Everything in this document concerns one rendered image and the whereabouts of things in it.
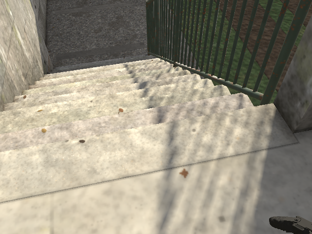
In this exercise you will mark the stairs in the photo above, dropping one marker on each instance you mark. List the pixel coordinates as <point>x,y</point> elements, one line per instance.
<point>106,96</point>

